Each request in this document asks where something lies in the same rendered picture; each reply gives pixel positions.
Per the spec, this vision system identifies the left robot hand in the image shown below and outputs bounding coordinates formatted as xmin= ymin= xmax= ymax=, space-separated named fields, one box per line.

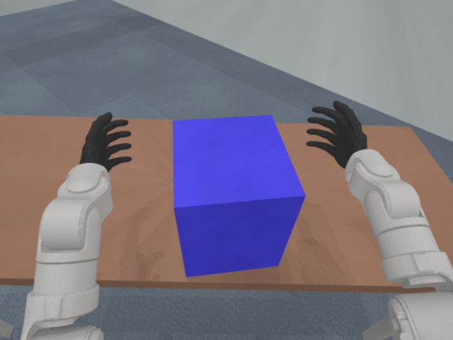
xmin=79 ymin=112 xmax=132 ymax=172

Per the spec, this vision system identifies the robot left forearm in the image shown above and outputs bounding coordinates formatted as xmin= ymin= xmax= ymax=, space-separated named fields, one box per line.
xmin=21 ymin=163 xmax=113 ymax=340

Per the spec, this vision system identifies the right robot upper arm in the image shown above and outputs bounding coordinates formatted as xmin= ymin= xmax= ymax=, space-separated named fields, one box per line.
xmin=388 ymin=290 xmax=453 ymax=340

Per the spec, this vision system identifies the table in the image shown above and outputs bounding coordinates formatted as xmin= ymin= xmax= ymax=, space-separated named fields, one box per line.
xmin=0 ymin=115 xmax=453 ymax=340

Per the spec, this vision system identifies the robot right forearm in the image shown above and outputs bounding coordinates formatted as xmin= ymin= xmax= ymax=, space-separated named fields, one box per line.
xmin=344 ymin=149 xmax=453 ymax=291

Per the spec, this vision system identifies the carton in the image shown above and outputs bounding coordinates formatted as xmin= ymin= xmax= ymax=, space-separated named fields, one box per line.
xmin=173 ymin=115 xmax=306 ymax=277

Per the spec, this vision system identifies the right robot hand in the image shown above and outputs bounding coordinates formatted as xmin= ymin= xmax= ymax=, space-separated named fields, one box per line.
xmin=306 ymin=101 xmax=367 ymax=169

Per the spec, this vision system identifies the left robot upper arm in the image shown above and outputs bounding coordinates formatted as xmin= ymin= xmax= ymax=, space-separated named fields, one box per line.
xmin=30 ymin=325 xmax=103 ymax=340

